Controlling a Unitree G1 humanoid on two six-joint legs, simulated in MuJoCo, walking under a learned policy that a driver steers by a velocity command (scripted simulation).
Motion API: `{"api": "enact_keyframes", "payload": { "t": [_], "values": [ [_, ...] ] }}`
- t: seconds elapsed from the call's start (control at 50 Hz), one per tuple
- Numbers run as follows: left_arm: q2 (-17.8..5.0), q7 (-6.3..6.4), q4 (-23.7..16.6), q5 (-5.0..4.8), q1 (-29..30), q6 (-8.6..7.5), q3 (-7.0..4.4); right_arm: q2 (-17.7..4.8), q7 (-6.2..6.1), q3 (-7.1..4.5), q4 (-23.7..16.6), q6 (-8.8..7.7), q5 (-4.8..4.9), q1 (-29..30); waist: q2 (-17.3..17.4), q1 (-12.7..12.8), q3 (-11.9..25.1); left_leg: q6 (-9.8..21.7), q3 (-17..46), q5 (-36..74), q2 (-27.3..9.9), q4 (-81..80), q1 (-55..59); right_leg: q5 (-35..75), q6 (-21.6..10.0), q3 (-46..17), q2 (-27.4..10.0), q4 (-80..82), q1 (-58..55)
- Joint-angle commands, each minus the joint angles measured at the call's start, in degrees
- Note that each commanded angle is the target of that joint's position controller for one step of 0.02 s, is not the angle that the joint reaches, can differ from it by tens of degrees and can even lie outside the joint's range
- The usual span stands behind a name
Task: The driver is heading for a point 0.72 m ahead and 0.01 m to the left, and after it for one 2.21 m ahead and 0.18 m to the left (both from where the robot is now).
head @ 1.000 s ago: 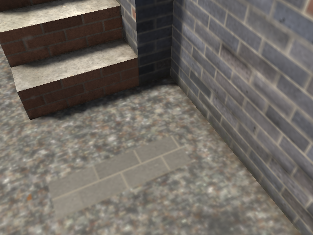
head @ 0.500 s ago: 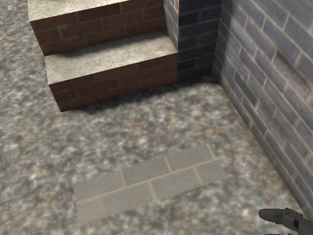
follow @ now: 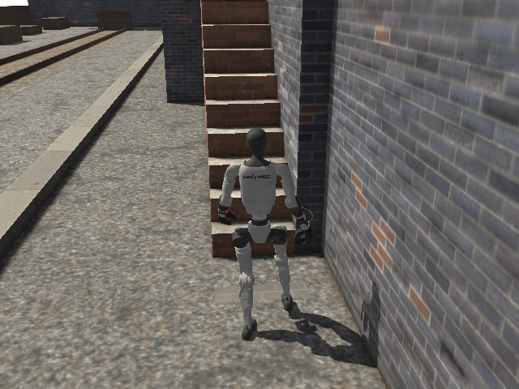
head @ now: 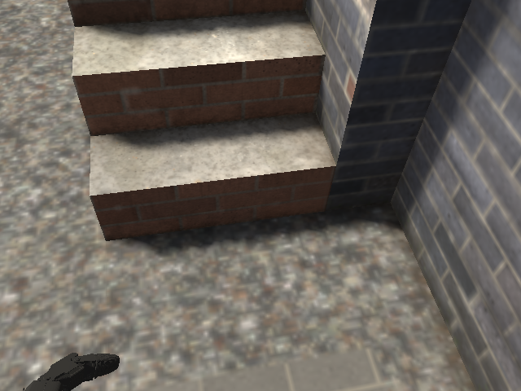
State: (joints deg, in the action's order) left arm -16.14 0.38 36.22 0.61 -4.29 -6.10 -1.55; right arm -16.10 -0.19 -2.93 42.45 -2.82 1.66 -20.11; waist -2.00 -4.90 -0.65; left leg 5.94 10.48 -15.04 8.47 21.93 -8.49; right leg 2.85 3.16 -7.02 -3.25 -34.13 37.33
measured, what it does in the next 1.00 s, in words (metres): walks ahead: right foot, then left foot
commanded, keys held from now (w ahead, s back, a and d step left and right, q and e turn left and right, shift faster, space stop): w+q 0.28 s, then w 0.30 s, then w+e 0.38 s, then e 0.04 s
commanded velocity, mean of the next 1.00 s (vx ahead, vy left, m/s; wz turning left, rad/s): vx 0.50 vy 0.00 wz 0.16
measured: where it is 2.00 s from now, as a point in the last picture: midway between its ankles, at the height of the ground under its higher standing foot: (200, 343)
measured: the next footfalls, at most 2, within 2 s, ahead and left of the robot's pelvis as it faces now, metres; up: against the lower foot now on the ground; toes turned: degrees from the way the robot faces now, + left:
right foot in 0.10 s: +0.24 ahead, -0.14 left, +0.00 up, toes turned +9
left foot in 0.56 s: +0.41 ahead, +0.15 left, +0.00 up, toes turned +18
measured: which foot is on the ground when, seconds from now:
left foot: down 0.00-0.12, up 0.14-0.54, down 0.56-1.00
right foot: up 0.00-0.08, down 0.10-0.58, up 0.60-1.00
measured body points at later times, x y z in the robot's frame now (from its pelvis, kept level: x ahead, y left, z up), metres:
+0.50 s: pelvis +0.26 +0.00 +0.00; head +0.30 +0.01 +0.44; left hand +0.18 +0.27 -0.13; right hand +0.53 -0.17 -0.09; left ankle +0.37 +0.15 -0.71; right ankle +0.20 -0.15 -0.74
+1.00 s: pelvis +0.50 +0.09 -0.01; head +0.53 +0.09 +0.44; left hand +0.63 +0.34 -0.13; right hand +0.55 -0.17 -0.14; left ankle +0.38 +0.14 -0.74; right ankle +0.66 +0.00 -0.71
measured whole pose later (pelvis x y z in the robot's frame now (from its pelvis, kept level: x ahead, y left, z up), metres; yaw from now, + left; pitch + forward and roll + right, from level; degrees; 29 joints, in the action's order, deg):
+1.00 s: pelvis +0.50 +0.09 -0.01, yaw +7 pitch +1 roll +1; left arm -13.4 -3.8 47.7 2.2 -6.2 -1.6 -1.6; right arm -14.1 -0.2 -1.7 50.9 -5.7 -1.5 -20.9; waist -1.5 -2.5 -2.8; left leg 2.9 -11.9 -18.5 3.0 13.6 4.0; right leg -2.8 -2.4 3.7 -2.9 -37.2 32.7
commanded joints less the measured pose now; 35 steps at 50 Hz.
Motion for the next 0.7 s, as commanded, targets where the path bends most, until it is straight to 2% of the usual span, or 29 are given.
{"api": "enact_keyframes", "payload": {
  "t": [0.02,0.06,0.08,0.1,0.12,0.14,0.16,0.18,0.2,0.22,0.24,0.26,0.28,0.32,0.34,0.36,0.4,0.42,0.46,0.5,0.52,0.54,0.56,0.58,0.6,0.62,0.64,0.66,0.7],
  "values": [
    [-5.2,-1.00,-5.8,-0.63,7.8,-1.99,-1.57,-9.0,-0.69,-2.37,-2.2,0.34,0.27,-2.5,7.1,-0.6,1.2,6.5,14.4,10.2,-13.9,-1.7,1.6,-1.8,-0.6,1.7,3.9,6.0,-5.3],
    [-6.4,-1.19,-5.4,-0.95,5.6,-2.40,-2.39,-9.1,-0.84,-2.47,-2.3,0.90,0.01,-1.6,9.3,1.2,1.8,5.7,17.2,13.5,-14.6,1.5,3.2,-7.2,-2.0,1.9,4.7,8.1,-10.3],
    [-7.1,-0.99,-4.4,-1.05,1.5,-2.61,-2.99,-8.4,-0.81,-2.30,-2.6,1.07,-0.02,-0.4,10.1,3.7,3.1,4.8,17.2,16.2,-13.6,4.3,2.5,-7.0,-3.5,2.8,4.8,10.8,-16.5],
    [-9.0,-0.53,-3.4,-0.56,-4.8,-2.84,-3.90,-6.6,-0.56,-1.65,-3.4,0.84,-0.32,0.8,9.3,7.1,7.7,2.9,14.7,18.8,-11.2,11.9,-0.7,-5.8,-6.3,1.1,1.4,11.2,-28.1],
    [-12.7,0.16,-2.7,0.24,-14.6,-2.71,-4.91,-3.2,-0.32,-0.44,-4.9,0.35,-1.39,1.1,2.9,11.0,16.3,0.4,8.8,9.6,-7.7,28.3,-9.2,-6.4,-10.8,-8.7,-9.5,9.2,-44.4],
    [-14.9,-0.24,-0.1,0.44,-18.6,-1.76,-5.71,-1.5,-0.28,0.28,-5.9,-0.16,0.23,-6.8,-17.2,7.5,22.0,-3.0,1.8,-18.6,-0.9,43.6,-29.6,-17.5,-19.6,-33.3,-20.9,12.4,-60.8],
    [-9.1,-0.42,-1.2,-0.79,-17.4,-1.25,-4.65,-7.6,-0.48,-0.84,-4.6,-0.12,0.74,-6.1,-10.5,8.6,16.8,-3.9,1.9,-17.1,-6.4,50.9,-36.3,-27.5,-17.9,-35.3,-21.3,14.5,-57.5],
    [-6.3,-0.12,-1.6,-0.78,-15.5,-0.79,-3.87,-10.0,-0.44,-1.63,-5.4,0.23,0.37,0.2,-4.9,10.2,9.2,-4.7,0.4,-11.3,-8.1,52.9,-37.9,-25.6,-15.4,-26.5,-18.5,15.6,-50.6],
    [-5.7,-0.11,-1.7,-0.31,-12.9,-0.46,-3.47,-9.1,-0.46,-1.65,-6.2,0.47,-0.23,3.2,-0.6,9.2,4.6,-5.3,-1.3,-7.0,-9.7,52.2,-36.5,-18.6,-14.1,-19.7,-15.9,17.1,-43.5],
    [-5.0,-0.14,-1.1,-0.16,-11.3,-0.30,-3.21,-8.2,-0.20,-1.84,-7.1,0.46,-0.68,5.1,-0.5,8.2,1.3,-5.6,-1.7,-4.5,-11.1,50.1,-36.0,-13.6,-13.8,-15.2,-13.7,18.7,-38.6],
    [-4.4,-0.15,-0.8,0.21,-10.4,-0.36,-2.95,-6.9,0.21,-1.85,-7.3,0.69,-0.29,4.8,-2.3,6.8,0.2,-5.6,-2.3,-3.2,-12.4,48.9,-33.8,-11.2,-13.1,-10.9,-11.9,20.3,-35.0],
    [-4.2,-0.31,-0.2,0.07,-9.9,-0.56,-2.96,-5.6,0.42,-1.65,-7.3,1.00,0.08,4.3,-3.8,6.2,-0.3,-5.8,-3.4,-2.5,-13.0,47.9,-32.6,-9.7,-13.1,-7.9,-10.8,21.9,-32.8],
    [-4.9,-0.18,0.6,-0.50,-9.6,-0.81,-3.20,-4.4,0.51,-1.27,-8.1,1.41,-0.15,4.4,-4.3,5.7,-1.1,-6.1,-4.2,-2.7,-13.5,46.4,-32.9,-8.8,-13.4,-5.6,-10.9,23.1,-31.1],
    [-6.4,-0.31,2.6,-0.65,-10.7,-1.25,-3.69,-3.0,0.46,-0.69,-9.3,1.54,-0.83,6.8,-3.0,5.7,-1.8,-6.6,-4.3,-0.9,-13.8,41.6,-33.5,-5.3,-14.7,-3.1,-11.2,25.0,-29.7],
    [-6.3,-0.82,5.1,1.66,-15.4,-1.02,-3.15,-3.3,2.38,-0.59,-9.5,2.78,-7.07,8.4,1.4,5.8,-1.5,-6.2,-6.6,1.7,-10.9,39.0,-30.9,0.2,-13.9,-0.4,-10.8,25.2,-27.2],
    [-7.1,-1.24,5.9,1.70,-14.7,-1.03,-3.43,-2.1,3.24,-0.44,-9.6,3.14,-6.76,8.2,-1.6,4.8,-1.2,-5.9,-6.9,4.7,-10.8,34.9,-29.6,2.7,-12.9,3.0,-9.4,24.7,-27.2],
    [-6.8,-1.48,6.6,0.51,-12.4,-1.14,-3.12,-2.1,4.00,-0.19,-9.4,2.96,-5.17,9.9,-4.0,4.6,-1.2,-5.3,-8.2,10.7,-10.6,26.0,-25.1,1.9,-10.9,7.4,-7.4,25.2,-25.8],
    [-6.9,-1.69,7.0,0.61,-12.0,-0.93,-3.19,-2.9,4.30,-0.34,-9.3,2.67,-4.94,11.6,-4.1,5.0,-1.6,-5.1,-9.5,12.4,-10.6,21.9,-22.5,0.8,-10.0,8.8,-6.8,25.4,-25.3],
    [-8.1,-1.69,8.4,0.01,-14.0,-0.40,-3.46,-3.5,4.41,-0.31,-10.0,2.52,-4.82,15.2,-4.8,6.2,-1.9,-4.3,-11.5,10.9,-10.7,16.3,-20.1,-1.4,-9.9,7.9,-8.3,25.7,-27.9],
    [-8.9,-1.74,10.1,0.05,-16.2,0.44,-3.61,-4.2,4.21,-0.38,-10.0,2.23,-4.68,16.6,-4.6,6.7,-2.2,-2.5,-12.8,7.4,-10.2,12.4,-18.5,3.0,-10.1,7.4,-10.2,23.4,-32.2],
    [-9.5,-1.71,10.6,0.03,-16.6,0.91,-3.73,-4.6,3.98,-0.51,-9.5,1.91,-4.80,15.6,-4.7,6.3,-1.6,-1.6,-13.6,4.4,-9.2,10.6,-16.6,8.7,-10.1,7.6,-10.6,20.4,-34.2],
    [-9.8,-1.39,11.4,-0.19,-17.0,1.33,-3.57,-4.5,3.38,-0.59,-8.1,1.48,-4.90,11.3,-3.8,3.9,1.2,-0.4,-14.4,4.5,-7.6,7.5,-10.7,17.0,-9.8,9.0,-10.3,13.8,-35.7],
    [-8.6,-1.26,12.0,-0.19,-18.1,1.61,-2.94,-5.8,2.70,-1.21,-4.9,0.68,-5.63,3.3,-1.2,0.8,6.0,0.9,-14.8,5.1,-6.2,5.0,0.1,20.9,-8.7,11.5,-7.7,2.6,-33.8],
    [-5.6,-1.38,10.2,0.36,-18.6,1.97,-1.73,-9.4,2.18,-1.86,-3.2,0.02,-6.64,-7.1,5.5,-3.1,15.1,3.4,-2.0,-1.6,-18.0,3.5,15.0,3.3,-7.5,14.0,-5.2,-14.8,-24.6],
    [-1.3,-2.11,7.9,-0.09,-23.2,2.02,-0.87,-17.0,1.51,-3.46,-2.7,0.16,-5.59,-7.7,21.7,0.5,18.7,9.3,25.9,-3.2,-32.5,-3.7,27.5,-34.2,-5.8,13.0,5.8,-32.0,-2.8],
    [-7.4,-1.51,9.5,0.99,-19.6,2.54,-2.26,-14.2,0.97,-3.35,-3.1,0.37,-3.63,-6.1,12.0,-1.3,15.8,8.8,25.4,-2.2,-30.8,-4.8,24.3,-32.3,-7.2,4.7,3.3,-36.7,1.8],
    [-7.1,-1.84,9.3,0.26,-16.5,2.30,-2.35,-10.5,0.72,-2.10,-2.6,0.20,-3.56,-2.6,8.3,0.6,8.7,7.3,16.1,2.1,-28.4,-5.0,17.8,-27.2,-8.0,3.5,1.2,-36.2,2.2],
    [-5.4,-1.93,9.9,-0.35,-15.8,2.10,-1.87,-7.2,0.81,-1.13,-2.7,-0.33,-3.82,0.4,5.5,2.4,4.9,5.7,9.4,8.2,-26.1,-6.6,11.0,-23.3,-7.7,3.6,-0.6,-32.3,-0.7],
    [-4.3,-2.04,11.8,0.72,-17.0,3.36,-1.74,-4.3,0.71,-0.04,-2.0,-1.27,-3.51,2.9,6.9,4.8,1.7,3.2,1.2,15.6,-22.9,-9.9,4.1,-20.8,-6.5,4.0,-1.5,-28.7,-5.9]
  ]
}}
Over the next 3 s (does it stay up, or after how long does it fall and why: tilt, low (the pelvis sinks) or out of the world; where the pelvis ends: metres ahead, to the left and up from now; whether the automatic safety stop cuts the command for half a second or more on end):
stays up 0.59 0.10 0.00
